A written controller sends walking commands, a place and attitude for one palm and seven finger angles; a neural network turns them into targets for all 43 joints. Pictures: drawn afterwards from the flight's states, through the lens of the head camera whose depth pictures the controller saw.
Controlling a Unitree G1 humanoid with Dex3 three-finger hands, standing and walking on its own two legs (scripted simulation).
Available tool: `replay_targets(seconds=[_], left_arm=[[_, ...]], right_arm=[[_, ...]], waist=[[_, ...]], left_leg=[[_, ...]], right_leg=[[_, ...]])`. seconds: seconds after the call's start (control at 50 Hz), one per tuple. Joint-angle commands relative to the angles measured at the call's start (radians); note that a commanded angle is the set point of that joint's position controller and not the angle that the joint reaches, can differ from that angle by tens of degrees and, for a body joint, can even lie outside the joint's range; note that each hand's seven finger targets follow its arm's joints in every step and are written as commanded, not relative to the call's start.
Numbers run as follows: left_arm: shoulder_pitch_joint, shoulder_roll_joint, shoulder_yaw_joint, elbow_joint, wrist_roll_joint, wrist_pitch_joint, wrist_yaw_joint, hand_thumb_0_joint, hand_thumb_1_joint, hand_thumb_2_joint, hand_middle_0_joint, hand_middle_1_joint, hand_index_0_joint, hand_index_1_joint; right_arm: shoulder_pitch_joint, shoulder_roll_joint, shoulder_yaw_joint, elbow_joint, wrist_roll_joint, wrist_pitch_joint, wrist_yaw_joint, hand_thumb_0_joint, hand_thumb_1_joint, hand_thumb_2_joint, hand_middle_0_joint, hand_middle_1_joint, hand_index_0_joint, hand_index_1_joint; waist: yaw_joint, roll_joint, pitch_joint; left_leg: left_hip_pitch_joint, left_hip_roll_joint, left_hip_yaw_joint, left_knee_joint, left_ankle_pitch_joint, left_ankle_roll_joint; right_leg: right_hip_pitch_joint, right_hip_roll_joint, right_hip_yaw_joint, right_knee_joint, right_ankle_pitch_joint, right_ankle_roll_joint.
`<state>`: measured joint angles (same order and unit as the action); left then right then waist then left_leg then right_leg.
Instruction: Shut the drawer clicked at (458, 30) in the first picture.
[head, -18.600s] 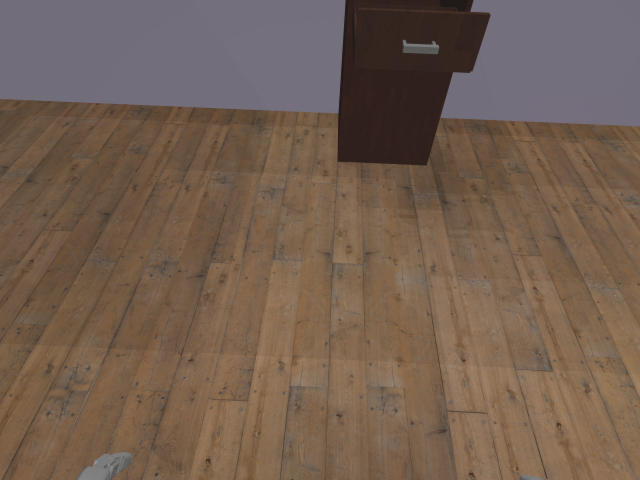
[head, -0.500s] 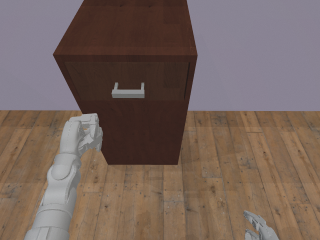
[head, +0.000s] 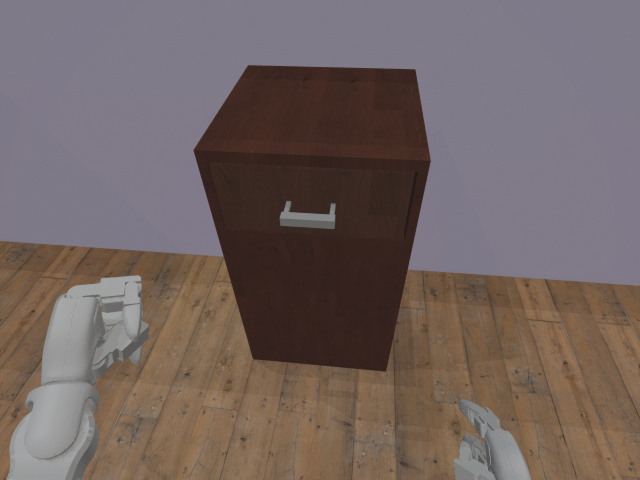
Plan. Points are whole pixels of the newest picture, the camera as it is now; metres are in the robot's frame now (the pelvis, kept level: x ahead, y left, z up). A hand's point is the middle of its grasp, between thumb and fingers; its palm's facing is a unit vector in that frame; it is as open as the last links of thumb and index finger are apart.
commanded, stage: draw the hand back to the body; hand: left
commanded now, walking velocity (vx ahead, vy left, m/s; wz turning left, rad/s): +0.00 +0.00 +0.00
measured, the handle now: (309, 213) +0.64 +0.10 -0.05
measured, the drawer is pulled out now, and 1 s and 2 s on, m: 0.00 0.00 0.00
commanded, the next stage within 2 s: step back with the hand held close in 0.34 s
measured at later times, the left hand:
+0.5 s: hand (104, 380) +0.16 +0.21 +0.16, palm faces +0.40 -0.83 -0.38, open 3.3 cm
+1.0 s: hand (65, 397) +0.14 +0.23 +0.16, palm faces +0.34 -0.79 -0.50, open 3.2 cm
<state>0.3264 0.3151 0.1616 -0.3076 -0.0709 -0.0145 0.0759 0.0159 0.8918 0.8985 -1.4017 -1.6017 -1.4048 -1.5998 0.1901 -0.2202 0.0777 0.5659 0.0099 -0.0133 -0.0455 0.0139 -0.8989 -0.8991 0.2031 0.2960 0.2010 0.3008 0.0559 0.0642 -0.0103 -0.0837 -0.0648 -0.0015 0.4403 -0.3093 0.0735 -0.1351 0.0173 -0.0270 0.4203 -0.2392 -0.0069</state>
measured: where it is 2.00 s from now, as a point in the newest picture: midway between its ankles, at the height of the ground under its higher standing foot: outside the picture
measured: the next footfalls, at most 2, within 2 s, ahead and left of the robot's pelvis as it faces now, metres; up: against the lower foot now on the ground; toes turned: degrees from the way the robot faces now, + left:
none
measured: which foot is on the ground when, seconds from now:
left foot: down 0.00-1.00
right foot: down 0.00-1.00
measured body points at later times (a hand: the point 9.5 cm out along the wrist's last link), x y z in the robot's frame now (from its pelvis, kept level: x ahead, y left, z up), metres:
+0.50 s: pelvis -0.02 -0.03 +0.00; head -0.05 -0.05 +0.45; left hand +0.13 +0.25 +0.18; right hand +0.16 -0.24 -0.08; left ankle -0.04 +0.07 -0.74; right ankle -0.01 -0.12 -0.74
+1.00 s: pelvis -0.05 -0.01 -0.01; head -0.04 -0.01 +0.44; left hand +0.11 +0.28 +0.19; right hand +0.13 -0.25 -0.08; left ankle -0.04 +0.07 -0.74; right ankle -0.01 -0.12 -0.74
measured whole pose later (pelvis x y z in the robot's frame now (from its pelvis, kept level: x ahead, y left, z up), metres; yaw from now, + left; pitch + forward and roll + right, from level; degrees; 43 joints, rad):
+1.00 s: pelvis -0.05 -0.01 -0.01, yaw -1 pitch +1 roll +0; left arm 0.61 0.40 0.38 -0.53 -0.05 -0.20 0.12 0.01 0.89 0.90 -1.40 -1.60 -1.41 -1.60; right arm 0.16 -0.23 -0.02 0.55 0.01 -0.01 -0.08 0.02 -0.90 -0.90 0.20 0.30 0.20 0.30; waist 0.00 0.02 0.00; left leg -0.27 -0.07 0.02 0.51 -0.25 0.07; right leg -0.33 0.01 -0.02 0.50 -0.19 -0.01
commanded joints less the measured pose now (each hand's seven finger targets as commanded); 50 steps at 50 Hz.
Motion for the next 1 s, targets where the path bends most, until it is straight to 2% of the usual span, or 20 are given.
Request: replay_targets(seconds=[0.0, 0.14, 0.18, 0.22, 0.26, 0.28, 0.3, 0.36, 0.44, 0.46, 0.48, 0.52, 0.56, 0.62, 0.66, 0.72, 0.78, 0.82, 0.88, 0.98], left_arm=[[-0.056, 0.167, 0.152, -0.298, -0.005, -0.082, 0.014, 0.000, 0.900, 0.900, -1.400, -1.600, -1.400, -1.600], [0.119, 0.229, 0.271, -0.431, -0.013, -0.117, 0.026, 0.000, 0.900, 0.900, -1.400, -1.600, -1.400, -1.600], [0.106, 0.170, 0.211, -0.377, -0.004, -0.114, 0.021, 0.000, 0.900, 0.900, -1.400, -1.600, -1.400, -1.600], [0.069, 0.151, 0.188, -0.355, -0.002, -0.115, 0.027, 0.000, 0.900, 0.900, -1.400, -1.600, -1.400, -1.600], [0.042, 0.160, 0.190, -0.351, 0.003, -0.120, 0.036, 0.000, 0.900, 0.900, -1.400, -1.600, -1.400, -1.600], [0.031, 0.164, 0.189, -0.353, 0.007, -0.123, 0.038, 0.000, 0.900, 0.900, -1.400, -1.600, -1.400, -1.600], [0.032, 0.178, 0.204, -0.364, 0.007, -0.127, 0.043, 0.000, 0.900, 0.900, -1.400, -1.600, -1.400, -1.600], [0.061, 0.199, 0.229, -0.381, 0.007, -0.138, 0.050, 0.000, 0.900, 0.900, -1.400, -1.600, -1.400, -1.600], [0.080, 0.202, 0.238, -0.398, 0.006, -0.148, 0.051, 0.000, 0.900, 0.900, -1.400, -1.600, -1.400, -1.600], [-0.015, 0.315, 0.376, -0.434, 0.012, -0.198, 0.059, 0.000, 0.900, 0.900, -1.400, -1.600, -1.400, -1.600], [-0.002, 0.311, 0.383, -0.385, 0.018, -0.215, 0.060, 0.000, 0.900, 0.900, -1.400, -1.600, -1.400, -1.600], [0.159, 0.186, 0.287, -0.281, 0.021, -0.212, 0.051, 0.000, 0.900, 0.900, -1.400, -1.600, -1.400, -1.600], [0.220, 0.156, 0.263, -0.278, 0.018, -0.223, 0.047, 0.000, 0.900, 0.900, -1.400, -1.600, -1.400, -1.600], [0.293, 0.176, 0.284, -0.316, 0.013, -0.241, 0.053, 0.000, 0.900, 0.900, -1.400, -1.600, -1.400, -1.600], [0.311, 0.209, 0.310, -0.377, 0.012, -0.248, 0.057, 0.000, 0.900, 0.900, -1.400, -1.600, -1.400, -1.600], [0.318, 0.253, 0.342, -0.452, 0.013, -0.246, 0.063, 0.000, 0.900, 0.900, -1.400, -1.600, -1.400, -1.600], [0.306, 0.272, 0.358, -0.481, 0.008, -0.240, 0.064, 0.000, 0.900, 0.900, -1.400, -1.600, -1.400, -1.600], [0.324, 0.254, 0.356, -0.439, 0.009, -0.233, 0.062, 0.000, 0.900, 0.900, -1.400, -1.600, -1.400, -1.600], [0.318, 0.228, 0.333, -0.415, 0.012, -0.233, 0.055, 0.000, 0.900, 0.900, -1.400, -1.600, -1.400, -1.600], [0.271, 0.220, 0.322, -0.380, 0.031, -0.242, 0.057, 0.000, 0.900, 0.900, -1.400, -1.600, -1.400, -1.600]], right_arm=[[-0.138, -0.116, -0.057, -0.150, -0.003, -0.070, -0.009, 0.000, -0.900, -0.900, 0.200, 0.300, 0.200, 0.300], [-0.134, -0.116, -0.067, -0.157, 0.003, -0.111, -0.023, 0.000, -0.900, -0.900, 0.200, 0.300, 0.200, 0.300], [-0.131, -0.119, -0.069, -0.137, 0.002, -0.120, -0.023, 0.000, -0.900, -0.900, 0.200, 0.300, 0.200, 0.300], [-0.123, -0.121, -0.072, -0.128, 0.002, -0.126, -0.031, 0.000, -0.900, -0.900, 0.200, 0.300, 0.200, 0.300], [-0.118, -0.124, -0.075, -0.122, 0.001, -0.133, -0.039, 0.000, -0.900, -0.900, 0.200, 0.300, 0.200, 0.300], [-0.120, -0.125, -0.075, -0.118, 0.002, -0.139, -0.042, 0.000, -0.900, -0.900, 0.200, 0.300, 0.200, 0.300], [-0.117, -0.122, -0.074, -0.119, 0.000, -0.145, -0.046, 0.000, -0.900, -0.900, 0.200, 0.300, 0.200, 0.300], [-0.123, -0.115, -0.074, -0.117, -0.005, -0.162, -0.051, 0.000, -0.900, -0.900, 0.200, 0.300, 0.200, 0.300], [-0.124, -0.109, -0.070, -0.108, -0.008, -0.181, -0.051, 0.000, -0.900, -0.900, 0.200, 0.300, 0.200, 0.300], [-0.098, -0.140, -0.083, -0.129, -0.009, -0.157, -0.043, 0.000, -0.900, -0.900, 0.200, 0.300, 0.200, 0.300], [-0.090, -0.123, -0.086, -0.111, -0.011, -0.144, -0.042, 0.000, -0.900, -0.900, 0.200, 0.300, 0.200, 0.300], [-0.085, -0.116, -0.100, -0.091, -0.016, -0.119, -0.031, 0.000, -0.900, -0.900, 0.200, 0.300, 0.200, 0.300], [-0.081, -0.116, -0.110, -0.089, -0.010, -0.102, -0.023, 0.000, -0.900, -0.900, 0.200, 0.300, 0.200, 0.300], [-0.093, -0.123, -0.124, -0.102, -0.004, -0.084, -0.021, 0.000, -0.900, -0.900, 0.200, 0.300, 0.200, 0.300], [-0.103, -0.134, -0.132, -0.122, -0.001, -0.076, -0.026, 0.000, -0.900, -0.900, 0.200, 0.300, 0.200, 0.300], [-0.109, -0.135, -0.136, -0.149, 0.002, -0.066, -0.036, 0.000, -0.900, -0.900, 0.200, 0.300, 0.200, 0.300], [-0.108, -0.137, -0.140, -0.162, 0.001, -0.058, -0.045, 0.000, -0.900, -0.900, 0.200, 0.300, 0.200, 0.300], [-0.103, -0.129, -0.142, -0.160, 0.000, -0.050, -0.047, 0.000, -0.900, -0.900, 0.200, 0.300, 0.200, 0.300], [-0.106, -0.140, -0.148, -0.162, -0.003, -0.046, -0.046, 0.000, -0.900, -0.900, 0.200, 0.300, 0.200, 0.300], [-0.112, -0.149, -0.147, -0.169, -0.001, -0.044, -0.042, 0.000, -0.900, -0.900, 0.200, 0.300, 0.200, 0.300]], waist=[[-0.006, 0.019, -0.041], [0.015, 0.033, -0.031], [-0.003, -0.013, 0.048], [-0.015, -0.029, 0.090], [-0.016, -0.033, 0.084], [-0.015, -0.006, 0.090], [-0.009, -0.003, 0.063], [0.009, -0.005, -0.002], [0.013, 0.029, -0.007], [-0.045, -0.023, 0.098], [-0.044, -0.041, 0.115], [-0.056, -0.120, 0.072], [-0.061, -0.108, -0.011], [-0.060, -0.058, -0.123], [-0.056, -0.038, -0.187], [-0.046, -0.024, -0.238], [-0.046, -0.020, -0.235], [-0.049, -0.032, -0.196], [-0.053, -0.004, -0.140], [-0.064, -0.040, -0.048]], left_leg=[[-0.068, 0.114, -0.088, -0.111, 0.279, -0.084], [-0.112, 0.106, -0.074, -0.110, 0.177, -0.071], [-0.121, 0.106, -0.080, -0.114, 0.128, -0.062], [-0.127, 0.102, -0.077, -0.116, 0.042, -0.046], [-0.121, 0.094, -0.074, -0.106, 0.008, -0.035], [-0.120, 0.091, -0.073, -0.106, -0.010, -0.035], [-0.116, 0.089, -0.073, -0.107, -0.010, -0.034], [-0.101, 0.079, -0.055, -0.088, 0.052, -0.032], [-0.088, 0.077, -0.050, -0.081, 0.120, -0.038], [-0.181, 0.084, -0.083, -0.048, 0.042, -0.009], [-0.178, 0.078, -0.091, -0.013, 0.019, -0.011], [-0.141, 0.080, -0.078, 0.059, 0.085, -0.017], [-0.133, 0.084, -0.060, 0.081, 0.121, -0.018], [-0.141, 0.102, -0.065, 0.008, 0.238, -0.022], [-0.142, 0.123, -0.079, -0.018, 0.385, -0.020], [-0.158, 0.137, -0.093, -0.004, 0.560, -0.029], [-0.178, 0.139, -0.101, 0.004, 0.598, -0.034], [-0.199, 0.145, -0.104, -0.006, 0.558, -0.031], [-0.259, 0.157, -0.124, -0.044, 0.436, -0.017], [-0.461, 0.165, -0.154, -0.112, 0.002, 0.022]], right_leg=[[0.070, -0.014, 0.006, -0.040, 0.123, -0.035], [0.094, -0.015, 0.021, -0.048, 0.096, -0.036], [0.037, -0.014, 0.025, -0.064, 0.050, -0.035], [-0.003, -0.022, 0.031, -0.081, -0.020, -0.030], [-0.012, -0.026, 0.040, -0.090, -0.057, -0.028], [-0.016, -0.027, 0.043, -0.095, -0.074, -0.029], [0.000, -0.030, 0.042, -0.090, -0.075, -0.029], [0.044, -0.037, 0.053, -0.095, -0.054, -0.030], [0.061, -0.037, 0.055, -0.095, 0.012, -0.035], [-0.058, -0.092, 0.205, -0.169, -0.016, -0.035], [-0.093, -0.128, 0.237, -0.210, -0.075, -0.047], [-0.132, -0.170, 0.245, -0.225, -0.056, -0.054], [-0.103, -0.191, 0.219, -0.193, 0.021, -0.048], [-0.001, -0.161, 0.137, -0.077, 0.237, -0.036], [0.058, -0.127, 0.093, 0.004, 0.373, -0.016], [0.105, -0.103, 0.075, 0.084, 0.514, -0.010], [0.099, -0.098, 0.077, 0.115, 0.548, -0.008], [0.067, -0.094, 0.083, 0.116, 0.506, -0.005], [0.040, -0.078, 0.086, 0.107, 0.387, 0.000], [0.054, -0.070, 0.126, 0.084, 0.152, 0.001]])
